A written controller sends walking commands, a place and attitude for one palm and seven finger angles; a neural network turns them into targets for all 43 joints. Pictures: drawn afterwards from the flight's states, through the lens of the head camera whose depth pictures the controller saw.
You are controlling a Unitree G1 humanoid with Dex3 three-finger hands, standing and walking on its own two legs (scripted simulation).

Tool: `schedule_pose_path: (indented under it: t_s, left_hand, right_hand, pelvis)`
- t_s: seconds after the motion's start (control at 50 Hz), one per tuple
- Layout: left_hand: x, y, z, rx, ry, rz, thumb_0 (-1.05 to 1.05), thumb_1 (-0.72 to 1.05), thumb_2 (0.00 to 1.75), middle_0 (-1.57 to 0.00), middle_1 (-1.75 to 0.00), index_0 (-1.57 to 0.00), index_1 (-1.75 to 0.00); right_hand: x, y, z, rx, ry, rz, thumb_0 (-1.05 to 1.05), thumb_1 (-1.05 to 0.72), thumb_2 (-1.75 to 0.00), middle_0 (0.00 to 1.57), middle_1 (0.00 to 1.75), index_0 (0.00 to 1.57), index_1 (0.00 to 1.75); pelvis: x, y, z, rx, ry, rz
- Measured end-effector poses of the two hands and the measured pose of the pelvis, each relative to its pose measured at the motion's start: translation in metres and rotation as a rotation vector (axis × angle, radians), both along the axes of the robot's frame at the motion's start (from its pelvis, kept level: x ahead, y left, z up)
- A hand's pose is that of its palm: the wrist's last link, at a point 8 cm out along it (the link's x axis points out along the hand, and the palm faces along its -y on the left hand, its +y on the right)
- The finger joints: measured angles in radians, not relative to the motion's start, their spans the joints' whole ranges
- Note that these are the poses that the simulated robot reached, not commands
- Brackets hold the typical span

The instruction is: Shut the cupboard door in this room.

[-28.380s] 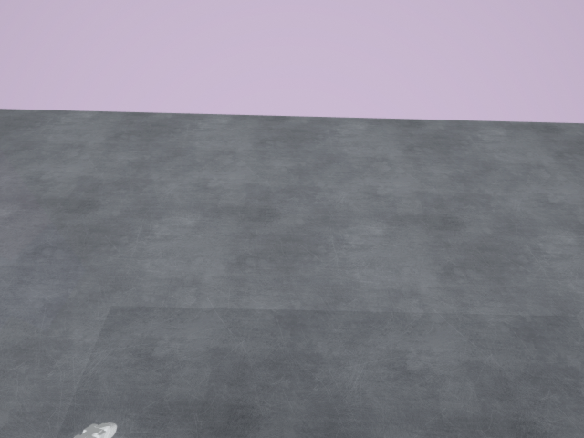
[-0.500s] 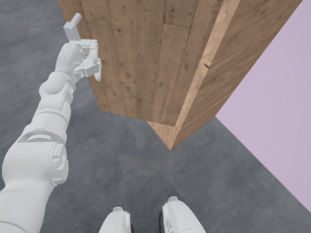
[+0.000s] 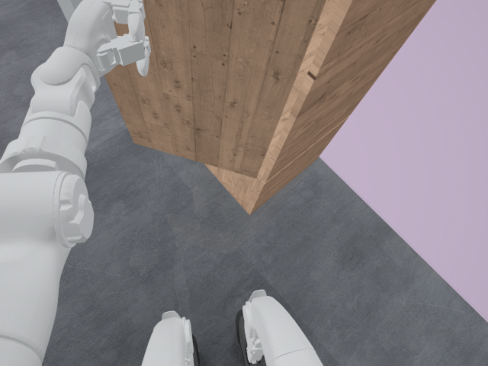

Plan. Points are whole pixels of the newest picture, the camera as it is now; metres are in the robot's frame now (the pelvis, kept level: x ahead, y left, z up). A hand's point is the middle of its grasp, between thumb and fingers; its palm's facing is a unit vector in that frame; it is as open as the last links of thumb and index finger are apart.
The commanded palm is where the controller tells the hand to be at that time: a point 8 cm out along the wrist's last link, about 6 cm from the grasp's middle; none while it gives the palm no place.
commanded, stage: push the door shut along its arc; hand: left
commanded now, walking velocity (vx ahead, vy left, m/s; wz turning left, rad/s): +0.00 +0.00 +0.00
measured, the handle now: (88, 18) +0.63 +0.14 +0.10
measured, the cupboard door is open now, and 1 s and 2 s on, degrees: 34 24 24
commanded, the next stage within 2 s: pull the fist back off the door in 0.30 s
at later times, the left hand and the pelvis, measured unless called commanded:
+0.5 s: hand (155, 19) +0.61 +0.05 +0.11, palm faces -0.24 -0.97 +0.10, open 2.9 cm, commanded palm +0.60 +0.06 +0.11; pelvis +0.00 +0.00 -0.02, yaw -1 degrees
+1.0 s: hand (167, 49) +0.56 +0.03 +0.11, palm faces -0.02 -1.00 -0.04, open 3.1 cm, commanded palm +0.52 +0.08 +0.11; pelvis +0.03 -0.01 +0.03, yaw +0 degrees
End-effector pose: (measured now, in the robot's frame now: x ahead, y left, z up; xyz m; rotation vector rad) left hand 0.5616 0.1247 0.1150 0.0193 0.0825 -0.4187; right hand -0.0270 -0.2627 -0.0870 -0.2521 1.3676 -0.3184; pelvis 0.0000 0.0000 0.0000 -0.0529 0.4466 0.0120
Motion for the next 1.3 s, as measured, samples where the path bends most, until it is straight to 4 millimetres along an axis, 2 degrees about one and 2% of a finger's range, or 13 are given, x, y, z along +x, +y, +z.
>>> schedule_pose_path:
  t_s: [0.08, 0.28, 0.42, 0.46, 0.52, 0.58, 0.64, 0.7, 0.78, 0.88, 0.94, 1.14, 1.3]
  left_hand:
    - [0.013, -0.012, 0.002, -0.017, -0.006, -0.008, 0.02, 0.9, 0.9, -1.3, -1.5, -1.3, -1.5]
    - [0.031, -0.016, 0.002, 0.02, 0.001, -0.027, -0.02, 0.86, 0.91, -1.3, -1.5, -1.29, -1.5]
    - [0.039, -0.022, 0.002, 0.018, 0.007, -0.048, -0.01, 0.88, 0.93, -1.3, -1.5, -1.3, -1.5]
    - [0.041, -0.022, -0.001, -0.047, 0.024, 0.035, -0.01, 0.85, 0.92, -1.3, -1.5, -1.3, -1.5]
    - [0.042, -0.023, -0.007, -0.107, 0.04, 0.251, 0.0, 0.81, 0.89, -1.3, -1.5, -1.3, -1.5]
    - [0.038, -0.026, -0.01, -0.048, -0.023, 0.414, 0.0, 0.81, 0.89, -1.3, -1.5, -1.29, -1.5]
    - [0.032, -0.036, -0.012, 0.032, -0.088, 0.425, 0.0, 0.84, 0.89, -1.3, -1.5, -1.29, -1.5]
    - [0.025, -0.046, -0.015, 0.05, -0.06, 0.385, 0.01, 0.86, 0.89, -1.3, -1.5, -1.29, -1.5]
    - [0.016, -0.049, -0.015, 0.016, -0.002, 0.391, 0.01, 0.88, 0.89, -1.3, -1.5, -1.29, -1.5]
    - [0.004, -0.045, -0.001, 0.019, -0.069, 0.407, 0.02, 0.89, 0.9, -1.3, -1.5, -1.29, -1.5]
    - [-0.007, -0.041, 0.0, 0.028, -0.075, 0.397, 0.01, 0.9, 0.9, -1.3, -1.5, -1.29, -1.5]
    - [-0.056, -0.038, -0.011, 0.001, -0.096, 0.39, 0.02, 0.9, 0.9, -1.3, -1.5, -1.3, -1.5]
    - [-0.076, -0.043, -0.007, 0.014, -0.101, 0.384, 0.02, 0.9, 0.9, -1.3, -1.5, -1.3, -1.5]
  right_hand:
    - [-0.008, 0.002, 0.0, -0.008, 0.004, -0.024, 0.0, -0.91, -0.9, 0.2, 0.3, 0.21, 0.3]
    - [-0.034, 0.013, -0.006, 0.016, 0.084, -0.067, 0.0, -0.91, -0.9, 0.2, 0.3, 0.21, 0.3]
    - [-0.043, 0.015, -0.005, 0.005, 0.116, -0.071, 0.0, -0.91, -0.9, 0.2, 0.3, 0.21, 0.3]
    - [-0.043, 0.016, -0.004, 0.009, 0.119, -0.056, 0.0, -0.91, -0.9, 0.2, 0.3, 0.21, 0.3]
    - [-0.042, 0.02, -0.003, 0.047, 0.125, -0.021, 0.0, -0.91, -0.9, 0.2, 0.3, 0.2, 0.3]
    - [-0.04, 0.026, -0.003, 0.099, 0.131, 0.005, 0.0, -0.91, -0.9, 0.2, 0.3, 0.2, 0.3]
    - [-0.038, 0.03, -0.004, 0.143, 0.139, -0.009, 0.0, -0.91, -0.9, 0.2, 0.3, 0.2, 0.3]
    - [-0.036, 0.033, -0.002, 0.168, 0.143, -0.035, 0.0, -0.91, -0.9, 0.2, 0.3, 0.2, 0.3]
    - [-0.028, 0.031, 0.004, 0.177, 0.119, -0.044, 0.0, -0.91, -0.9, 0.2, 0.3, 0.2, 0.3]
    - [-0.013, 0.023, 0.009, 0.181, 0.08, -0.031, 0.0, -0.91, -0.9, 0.2, 0.3, 0.2, 0.3]
    - [-0.003, 0.014, 0.01, 0.178, 0.069, -0.017, 0.0, -0.91, -0.9, 0.2, 0.3, 0.2, 0.3]
    - [0.053, -0.013, 0.012, 0.125, -0.041, 0.057, 0.0, -0.91, -0.9, 0.2, 0.3, 0.2, 0.3]
    - [0.091, -0.015, 0.009, 0.116, -0.155, 0.094, 0.0, -0.91, -0.9, 0.2, 0.3, 0.2, 0.3]
  pelvis:
    - [0.001, 0.0, -0.004, -0.001, 0.017, -0.009]
    - [0.001, -0.001, -0.011, -0.001, 0.05, -0.016]
    - [0.0, -0.001, -0.014, -0.008, 0.069, -0.009]
    - [0.0, -0.001, -0.015, -0.014, 0.08, -0.006]
    - [0.001, -0.001, -0.015, -0.013, 0.091, -0.005]
    - [0.003, -0.001, -0.013, -0.007, 0.097, -0.006]
    - [0.006, -0.002, -0.01, -0.001, 0.088, -0.008]
    - [0.01, -0.004, -0.002, 0.006, 0.068, -0.01]
    - [0.016, -0.006, 0.009, 0.016, 0.039, -0.017]
    - [0.024, -0.009, 0.019, 0.029, 0.006, -0.023]
    - [0.027, -0.011, 0.023, 0.034, -0.014, -0.021]
    - [0.03, -0.016, 0.03, 0.045, -0.072, -0.006]
    - [0.024, -0.017, 0.032, 0.052, -0.11, 0.001]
